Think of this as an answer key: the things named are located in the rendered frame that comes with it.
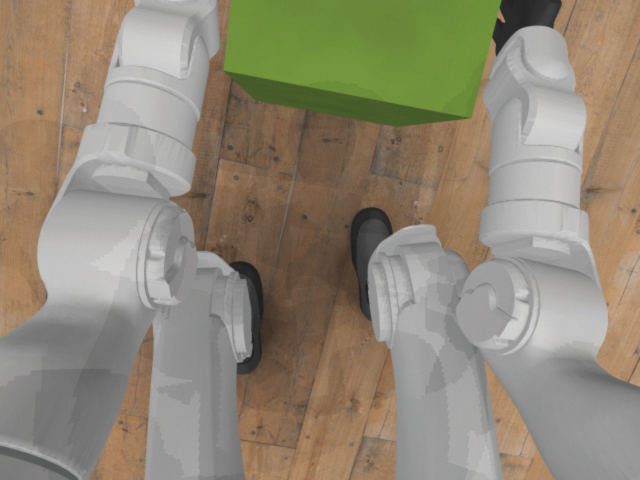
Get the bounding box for right robot shin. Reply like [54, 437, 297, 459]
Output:
[367, 224, 470, 297]

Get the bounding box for robot left forearm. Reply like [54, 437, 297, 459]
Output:
[37, 0, 220, 281]

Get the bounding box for robot right upper arm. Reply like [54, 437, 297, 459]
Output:
[456, 255, 640, 480]

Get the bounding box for carton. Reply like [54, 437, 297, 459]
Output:
[223, 0, 502, 127]

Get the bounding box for right robot hand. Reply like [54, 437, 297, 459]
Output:
[492, 0, 562, 57]

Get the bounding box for robot right forearm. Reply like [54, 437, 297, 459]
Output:
[479, 26, 603, 294]

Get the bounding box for right robot foot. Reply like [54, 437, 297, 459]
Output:
[351, 207, 393, 321]

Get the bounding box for robot left upper arm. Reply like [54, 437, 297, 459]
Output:
[0, 189, 198, 480]

